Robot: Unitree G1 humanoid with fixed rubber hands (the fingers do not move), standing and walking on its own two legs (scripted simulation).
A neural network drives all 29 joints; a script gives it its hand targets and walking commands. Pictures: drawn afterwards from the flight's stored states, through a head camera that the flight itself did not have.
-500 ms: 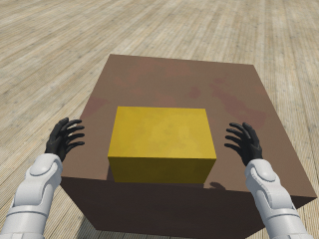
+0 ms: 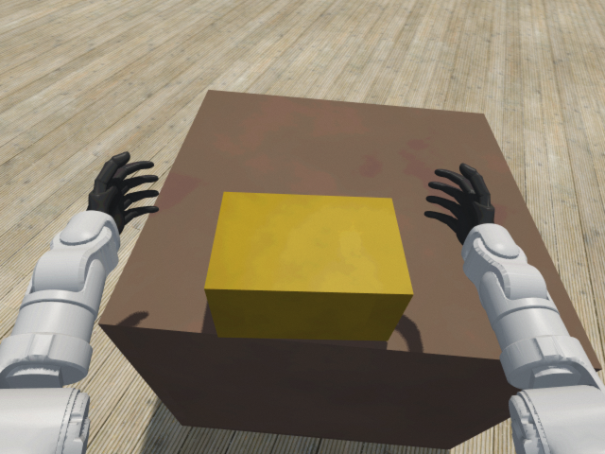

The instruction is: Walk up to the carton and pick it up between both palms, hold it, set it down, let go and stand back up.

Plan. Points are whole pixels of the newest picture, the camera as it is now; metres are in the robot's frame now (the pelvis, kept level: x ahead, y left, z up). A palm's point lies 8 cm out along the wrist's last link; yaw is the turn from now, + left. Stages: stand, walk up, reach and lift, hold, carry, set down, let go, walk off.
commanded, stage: reach and lift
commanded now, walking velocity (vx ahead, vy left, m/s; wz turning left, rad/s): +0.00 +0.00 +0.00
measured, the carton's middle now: (306, 266) +0.42 +0.00 -0.02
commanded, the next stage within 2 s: none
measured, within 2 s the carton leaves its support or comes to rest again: neither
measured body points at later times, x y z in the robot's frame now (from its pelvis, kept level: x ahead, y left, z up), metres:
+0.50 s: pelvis -0.01 +0.00 -0.02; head +0.06 +0.02 +0.43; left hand +0.40 +0.25 +0.00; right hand +0.41 -0.19 +0.01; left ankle +0.02 +0.12 -0.74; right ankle -0.02 -0.10 -0.74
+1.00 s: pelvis -0.03 +0.00 -0.04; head +0.06 +0.02 +0.40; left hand +0.41 +0.23 +0.00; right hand +0.42 -0.19 +0.01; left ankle +0.02 +0.12 -0.74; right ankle -0.02 -0.10 -0.74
